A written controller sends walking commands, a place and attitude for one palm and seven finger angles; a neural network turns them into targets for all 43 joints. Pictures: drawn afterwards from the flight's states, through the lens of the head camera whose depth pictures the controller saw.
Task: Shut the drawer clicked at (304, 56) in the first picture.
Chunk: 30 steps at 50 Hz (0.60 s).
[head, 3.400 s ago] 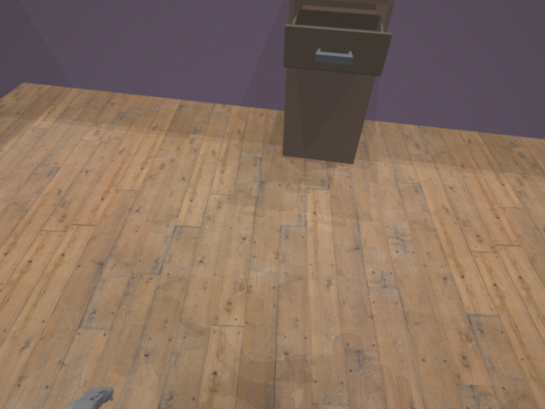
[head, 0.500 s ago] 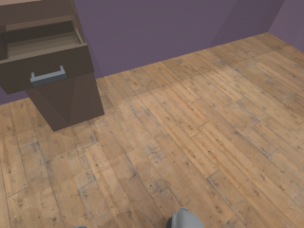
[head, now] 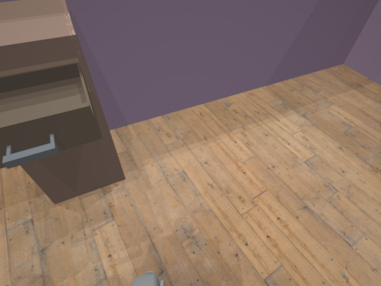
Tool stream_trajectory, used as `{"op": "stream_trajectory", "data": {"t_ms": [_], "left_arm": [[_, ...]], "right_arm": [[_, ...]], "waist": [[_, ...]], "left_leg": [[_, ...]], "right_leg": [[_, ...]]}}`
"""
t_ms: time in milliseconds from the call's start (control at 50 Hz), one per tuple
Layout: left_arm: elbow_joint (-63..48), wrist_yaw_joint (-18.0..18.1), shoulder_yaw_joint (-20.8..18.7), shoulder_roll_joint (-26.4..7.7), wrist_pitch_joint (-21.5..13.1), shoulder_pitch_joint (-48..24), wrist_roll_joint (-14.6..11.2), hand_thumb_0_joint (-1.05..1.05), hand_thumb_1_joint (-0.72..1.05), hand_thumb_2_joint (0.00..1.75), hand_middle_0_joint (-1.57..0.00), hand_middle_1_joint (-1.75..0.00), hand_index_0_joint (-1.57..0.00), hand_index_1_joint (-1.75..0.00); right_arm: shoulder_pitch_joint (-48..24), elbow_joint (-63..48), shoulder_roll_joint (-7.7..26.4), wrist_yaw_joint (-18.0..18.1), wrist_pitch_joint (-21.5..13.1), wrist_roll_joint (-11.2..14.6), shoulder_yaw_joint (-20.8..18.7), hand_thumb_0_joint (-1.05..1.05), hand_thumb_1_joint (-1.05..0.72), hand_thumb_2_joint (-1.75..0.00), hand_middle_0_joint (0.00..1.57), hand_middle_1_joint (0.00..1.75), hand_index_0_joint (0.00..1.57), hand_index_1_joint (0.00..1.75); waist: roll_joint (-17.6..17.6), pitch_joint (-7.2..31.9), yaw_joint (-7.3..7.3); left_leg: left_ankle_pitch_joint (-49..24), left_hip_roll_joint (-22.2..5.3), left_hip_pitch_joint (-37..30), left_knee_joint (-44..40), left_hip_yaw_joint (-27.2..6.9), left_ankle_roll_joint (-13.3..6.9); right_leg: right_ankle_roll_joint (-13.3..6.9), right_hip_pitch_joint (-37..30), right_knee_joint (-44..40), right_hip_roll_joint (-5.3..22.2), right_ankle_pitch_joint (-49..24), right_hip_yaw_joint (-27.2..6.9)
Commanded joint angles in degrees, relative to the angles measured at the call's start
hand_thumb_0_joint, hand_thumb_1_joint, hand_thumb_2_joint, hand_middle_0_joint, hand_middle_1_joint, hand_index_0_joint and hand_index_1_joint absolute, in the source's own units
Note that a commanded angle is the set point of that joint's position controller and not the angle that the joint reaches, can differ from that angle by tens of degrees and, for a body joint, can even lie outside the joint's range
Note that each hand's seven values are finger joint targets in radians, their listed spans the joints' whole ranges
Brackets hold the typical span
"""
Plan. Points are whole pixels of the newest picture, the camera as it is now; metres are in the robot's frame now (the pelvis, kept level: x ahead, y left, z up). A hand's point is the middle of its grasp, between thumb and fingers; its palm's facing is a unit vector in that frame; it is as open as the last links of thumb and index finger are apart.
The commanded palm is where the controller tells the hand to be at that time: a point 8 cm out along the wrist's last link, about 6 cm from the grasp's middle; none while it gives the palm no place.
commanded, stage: turn to face it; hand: left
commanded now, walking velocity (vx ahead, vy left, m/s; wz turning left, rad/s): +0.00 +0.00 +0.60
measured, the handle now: (31, 149) +0.45 +0.47 -0.02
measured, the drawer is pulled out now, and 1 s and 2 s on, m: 0.29 0.29 0.29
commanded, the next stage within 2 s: take the last steps up to it in 0.74 s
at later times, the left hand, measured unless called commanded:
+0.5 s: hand out of the picture +0.09 +0.24 -0.16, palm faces +0.28 -0.92 -0.26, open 7.4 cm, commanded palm none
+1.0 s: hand out of the picture -0.02 +0.15 -0.16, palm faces +0.50 -0.83 -0.24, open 7.3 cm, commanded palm none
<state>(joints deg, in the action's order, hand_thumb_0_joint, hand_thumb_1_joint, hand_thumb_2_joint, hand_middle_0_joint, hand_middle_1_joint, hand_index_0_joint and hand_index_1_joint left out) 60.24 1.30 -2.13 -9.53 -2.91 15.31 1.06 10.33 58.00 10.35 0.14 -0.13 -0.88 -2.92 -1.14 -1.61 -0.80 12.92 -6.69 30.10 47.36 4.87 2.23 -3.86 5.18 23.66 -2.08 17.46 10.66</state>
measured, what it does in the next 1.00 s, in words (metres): steps on the spot, turning left: left foot, then right foot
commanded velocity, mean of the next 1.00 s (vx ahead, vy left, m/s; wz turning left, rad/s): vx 0.05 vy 0.01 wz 0.37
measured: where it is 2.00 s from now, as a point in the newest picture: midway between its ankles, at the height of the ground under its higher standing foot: (160, 281)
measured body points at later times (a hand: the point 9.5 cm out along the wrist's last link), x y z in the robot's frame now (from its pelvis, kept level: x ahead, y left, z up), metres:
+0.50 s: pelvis +0.06 +0.01 +0.00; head +0.08 +0.02 +0.45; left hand +0.08 +0.29 -0.14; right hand +0.17 -0.22 -0.14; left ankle +0.11 +0.11 -0.74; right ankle +0.09 -0.15 -0.69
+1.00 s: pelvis +0.05 -0.03 +0.00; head +0.08 -0.03 +0.45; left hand -0.05 +0.19 -0.14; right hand +0.24 -0.22 -0.15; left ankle -0.03 +0.09 -0.69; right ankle +0.09 -0.13 -0.74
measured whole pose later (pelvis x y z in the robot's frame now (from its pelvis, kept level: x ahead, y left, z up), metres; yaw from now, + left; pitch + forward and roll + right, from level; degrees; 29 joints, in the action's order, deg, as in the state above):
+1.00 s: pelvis +0.05 -0.03 +0.00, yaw +27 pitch -1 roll +1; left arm 56.1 0.9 -2.2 -10.1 -0.6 17.9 1.8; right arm 9.2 56.5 13.2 -1.0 4.1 -1.1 -3.8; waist -0.1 -3.4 2.1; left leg 25.6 -2.0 19.8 48.2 1.7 3.1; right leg -0.3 10.8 27.8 5.8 15.9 10.1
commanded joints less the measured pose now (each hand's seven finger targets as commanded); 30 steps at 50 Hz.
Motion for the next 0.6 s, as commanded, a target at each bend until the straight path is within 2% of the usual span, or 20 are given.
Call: {"op": "stream_trajectory", "data": {"t_ms": [0,40,60,80,100,120,140,160,180,200,240,280,360,440,500,520,540,560,580], "left_arm": [[-1.8,0.7,-1.7,-8.3,0.1,3.9,0.2,0.00,0.90,0.90,-0.20,-0.30,-0.20,-0.30],[-2.4,0.7,-2.1,-9.4,0.7,3.7,-0.1,0.00,0.90,0.90,-0.20,-0.30,-0.20,-0.30],[-3.0,0.7,-2.3,-9.3,1.0,3.8,-0.5,0.00,0.90,0.90,-0.20,-0.30,-0.20,-0.30],[-4.5,0.5,-2.3,-7.0,1.3,5.4,-1.4,0.00,0.90,0.90,-0.20,-0.30,-0.20,-0.30],[-6.3,0.7,-1.7,-6.5,1.4,4.1,-1.2,0.00,0.90,0.90,-0.20,-0.30,-0.20,-0.30],[-7.1,0.9,-2.0,-7.4,2.1,2.0,-0.8,0.00,0.90,0.90,-0.20,-0.30,-0.20,-0.30],[-7.2,0.7,-2.3,-6.4,2.4,-1.0,-0.4,0.00,0.90,0.90,-0.20,-0.30,-0.20,-0.30],[-7.0,0.4,-2.8,-6.6,2.7,-1.1,-0.2,0.00,0.90,0.90,-0.20,-0.30,-0.20,-0.30],[-6.8,0.0,-2.9,-6.8,3.1,-1.3,0.0,0.00,0.90,0.90,-0.20,-0.30,-0.20,-0.30],[-6.3,-0.1,-3.0,-6.0,3.7,0.2,0.0,0.00,0.90,0.90,-0.20,-0.30,-0.20,-0.30],[-6.1,-0.2,-3.2,-5.7,4.5,2.2,0.0,0.00,0.90,0.90,-0.20,-0.30,-0.20,-0.30],[-6.4,-0.1,-3.4,-6.2,4.8,1.8,0.2,0.00,0.90,0.90,-0.20,-0.30,-0.20,-0.30],[-8.7,0.1,-3.3,-5.9,4.9,-1.9,0.1,0.00,0.90,0.90,-0.20,-0.30,-0.20,-0.30],[-10.5,0.2,-3.1,-6.1,4.7,-4.0,0.0,0.00,0.90,0.90,-0.20,-0.30,-0.20,-0.30],[-10.8,0.4,-2.7,-6.1,4.3,-1.7,-0.4,0.00,0.90,0.90,-0.20,-0.30,-0.20,-0.30],[-10.5,0.5,-2.7,-6.3,4.1,0.1,-0.6,0.00,0.90,0.90,-0.20,-0.30,-0.20,-0.30],[-10.1,0.6,-2.8,-6.7,3.8,1.9,-0.6,0.00,0.90,0.90,-0.20,-0.30,-0.20,-0.30],[-9.8,0.8,-3.1,-8.3,3.4,4.0,-0.5,0.00,0.90,0.90,-0.20,-0.30,-0.20,-0.30],[-10.3,1.2,-3.8,-13.6,2.6,4.4,0.5,0.00,0.90,0.90,-0.20,-0.30,-0.20,-0.30]], "right_arm": [[0.5,-3.2,1.9,-0.5,-0.5,-0.1,0.4,0.00,-0.90,-0.90,0.20,0.30,0.20,0.30],[5.5,-2.2,3.9,-0.3,-0.3,-0.5,-0.1,0.00,-0.90,-0.90,0.20,0.30,0.20,0.30],[10.2,-1.7,6.5,-0.2,-0.4,-0.8,-0.8,0.00,-0.90,-0.90,0.20,0.30,0.20,0.30],[13.6,-2.2,12.0,0.1,-0.7,-1.2,-1.8,0.00,-0.90,-0.90,0.20,0.30,0.20,0.30],[14.9,-1.8,14.2,0.5,-0.3,-0.3,-1.9,0.00,-0.90,-0.90,0.20,0.30,0.20,0.30],[12.3,-2.3,13.5,0.7,0.1,0.0,-1.9,0.00,-0.90,-0.90,0.20,0.30,0.20,0.30],[9.2,-3.3,12.2,1.0,-0.2,0.0,-2.0,0.00,-0.90,-0.90,0.20,0.30,0.20,0.30],[5.7,-4.6,10.7,1.1,-0.1,-0.1,-1.6,0.00,-0.90,-0.90,0.20,0.30,0.20,0.30],[3.3,-5.4,9.8,1.0,-0.2,-0.1,-1.2,0.00,-0.90,-0.90,0.20,0.30,0.20,0.30],[1.9,-6.0,9.7,1.0,-0.2,-0.2,-1.3,0.00,-0.90,-0.90,0.20,0.30,0.20,0.30],[0.8,-6.7,9.9,0.8,-0.1,-0.1,-1.7,0.00,-0.90,-0.90,0.20,0.30,0.20,0.30],[1.3,-7.0,10.1,0.6,0.1,0.0,-2.1,0.00,-0.90,-0.90,0.20,0.30,0.20,0.30],[3.7,-6.9,11.0,0.4,0.8,-0.4,-3.0,0.00,-0.90,-0.90,0.20,0.30,0.20,0.30],[4.7,-6.9,11.5,0.4,1.2,-0.6,-3.4,0.00,-0.90,-0.90,0.20,0.30,0.20,0.30],[3.5,-7.6,11.8,0.3,1.5,-0.7,-3.6,0.00,-0.90,-0.90,0.20,0.30,0.20,0.30],[2.9,-7.8,11.6,0.3,1.6,-0.6,-3.7,0.00,-0.90,-0.90,0.20,0.30,0.20,0.30],[2.3,-8.1,11.4,0.2,1.6,-0.3,-3.7,0.00,-0.90,-0.90,0.20,0.30,0.20,0.30],[1.7,-8.4,10.2,0.0,1.7,0.1,-3.5,0.00,-0.90,-0.90,0.20,0.30,0.20,0.30],[2.3,-9.3,6.3,-0.4,1.8,0.7,-3.0,0.00,-0.90,-0.90,0.20,0.30,0.20,0.30]], "waist": [[6.5,-1.8,1.15],[5.2,1.5,-1.22],[0.6,4.9,-3.22],[-14.9,8.8,-3.44],[-16.7,10.6,-3.35],[-8.5,8.9,-2.44],[-8.1,5.9,-2.21],[-6.9,4.7,-0.89],[-4.8,2.6,0.07],[-5.4,2.7,1.01],[-6.5,3.3,1.56],[-6.1,3.5,1.34],[-4.9,3.3,-0.49],[-7.8,3.9,-1.37],[-9.5,5.2,-0.31],[-8.6,6.2,0.57],[-7.5,6.8,1.53],[-4.2,6.8,2.68],[10.6,6.1,2.92]], "left_leg": [[1.9,1.7,-4.7,-6.7,1.4,-1.6],[-3.6,3.8,-12.7,-13.4,2.2,-2.5],[-17.9,1.9,-21.3,-17.2,-1.1,-4.3],[-42.3,-11.7,-31.3,-20.0,-19.1,-11.2],[-53.1,-19.1,-31.3,-23.8,-28.2,-18.4],[-37.5,-18.2,-28.7,-25.7,-26.4,-19.1],[-26.6,-15.0,-24.5,-27.8,-25.5,-16.9],[-18.8,-12.6,-21.1,-28.6,-23.5,-15.0],[-14.6,-10.3,-16.5,-30.0,-20.4,-13.2],[-10.4,-8.2,-14.3,-31.2,-18.2,-11.9],[-2.5,-5.8,-12.0,-32.9,-16.3,-10.8],[2.4,-4.9,-11.9,-34.1,-17.6,-10.6],[4.5,-5.4,-15.5,-33.4,-21.9,-12.1],[1.1,-5.4,-17.0,-31.7,-24.8,-12.8],[-6.9,-4.6,-16.1,-29.0,-25.9,-12.5],[-8.6,-3.9,-15.2,-27.5,-25.8,-11.8],[-8.5,-2.3,-13.0,-25.6,-24.6,-10.2],[-3.8,0.2,-7.4,-22.1,-21.9,-7.4],[6.7,7.2,3.8,-9.5,-13.8,-2.7]], "right_leg": [[-3.0,-1.1,-0.7,19.1,-42.8,-5.7],[-0.5,-1.4,9.8,17.8,-43.8,-2.5],[1.9,3.1,19.5,15.6,-36.2,-0.6],[6.2,16.4,33.9,7.8,-5.6,1.3],[6.8,21.6,46.3,3.9,22.3,-4.6],[6.2,23.9,48.9,5.8,19.9,-9.3],[6.5,26.8,48.6,7.1,15.8,-10.0],[6.7,26.5,47.6,7.9,12.5,-11.0],[7.0,24.8,46.1,8.3,8.9,-11.0],[7.2,22.9,44.7,7.9,6.3,-10.7],[7.6,21.4,42.0,7.4,3.4,-10.0],[8.0,21.8,39.8,7.1,2.3,-9.9],[8.5,23.6,32.2,6.3,4.4,-9.8],[8.0,21.5,25.6,4.7,7.2,-10.1],[7.2,15.2,16.9,3.0,7.3,-9.9],[6.9,11.6,12.2,2.4,4.6,-9.8],[6.7,6.6,5.3,2.4,0.0,-9.4],[5.9,-0.5,-3.1,5.1,-4.0,-11.1],[2.0,-7.0,-11.1,18.2,-0.7,-25.2]]}}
